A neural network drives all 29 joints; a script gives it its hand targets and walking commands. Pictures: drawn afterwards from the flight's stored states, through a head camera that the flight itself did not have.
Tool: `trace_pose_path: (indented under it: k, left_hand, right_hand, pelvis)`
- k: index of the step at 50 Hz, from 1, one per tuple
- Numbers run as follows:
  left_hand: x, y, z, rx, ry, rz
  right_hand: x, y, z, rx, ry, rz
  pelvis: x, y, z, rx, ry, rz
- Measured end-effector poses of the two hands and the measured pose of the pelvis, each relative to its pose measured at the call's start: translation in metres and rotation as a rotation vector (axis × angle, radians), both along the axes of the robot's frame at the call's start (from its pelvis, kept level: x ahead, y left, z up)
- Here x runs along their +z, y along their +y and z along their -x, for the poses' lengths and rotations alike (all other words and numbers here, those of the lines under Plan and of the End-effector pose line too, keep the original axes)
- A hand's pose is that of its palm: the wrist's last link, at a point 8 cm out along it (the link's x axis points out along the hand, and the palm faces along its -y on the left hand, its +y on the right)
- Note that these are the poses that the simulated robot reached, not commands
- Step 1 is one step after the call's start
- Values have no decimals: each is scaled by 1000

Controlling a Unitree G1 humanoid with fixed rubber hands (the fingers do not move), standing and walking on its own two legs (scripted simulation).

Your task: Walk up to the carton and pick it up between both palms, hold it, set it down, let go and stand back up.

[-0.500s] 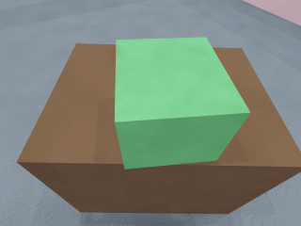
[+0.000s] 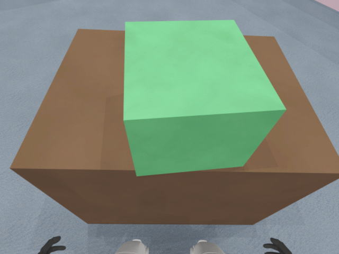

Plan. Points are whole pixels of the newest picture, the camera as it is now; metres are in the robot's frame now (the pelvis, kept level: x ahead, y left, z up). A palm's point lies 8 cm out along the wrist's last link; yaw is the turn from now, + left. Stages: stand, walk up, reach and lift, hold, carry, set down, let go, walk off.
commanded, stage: reach and lift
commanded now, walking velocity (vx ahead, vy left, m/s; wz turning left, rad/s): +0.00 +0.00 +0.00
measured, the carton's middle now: (186, 96) +0.48 -0.04 +0.08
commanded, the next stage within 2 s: none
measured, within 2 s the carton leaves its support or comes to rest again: neither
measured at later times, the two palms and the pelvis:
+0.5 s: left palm (54, 236) +0.17 +0.24 -0.03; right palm (298, 240) +0.16 -0.29 -0.04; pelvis +0.00 -0.02 +0.03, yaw -1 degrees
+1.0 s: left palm (60, 223) +0.18 +0.22 +0.02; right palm (300, 231) +0.17 -0.27 +0.01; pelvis +0.00 -0.02 +0.04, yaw -1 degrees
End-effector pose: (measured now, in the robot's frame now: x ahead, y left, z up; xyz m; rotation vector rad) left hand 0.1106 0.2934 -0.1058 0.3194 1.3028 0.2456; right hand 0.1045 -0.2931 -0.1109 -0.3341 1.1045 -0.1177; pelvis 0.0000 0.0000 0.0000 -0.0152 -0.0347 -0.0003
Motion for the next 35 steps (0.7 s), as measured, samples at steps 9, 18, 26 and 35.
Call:
trace_pose_path:
  k: [9, 18, 26, 35]
  left_hand:
    - [31, -45, -54, -48, -234, 78]
    - [66, -49, -63, -68, -327, 52]
    - [79, -49, -55, -83, -374, 39]
    - [86, -56, -44, -83, -452, 69]
  right_hand:
    - [16, 1, -25, 9, -119, -26]
    - [55, -2, -57, 19, -297, -46]
    - [71, 8, -57, -14, -347, -78]
    - [79, 23, -39, -35, -375, -113]
  pelvis:
    - [9, -6, -3, -3, -32, -7]
    - [26, -15, -2, -6, -60, -20]
    - [35, -20, 4, -7, -69, -27]
    - [38, -18, 9, -8, -71, -25]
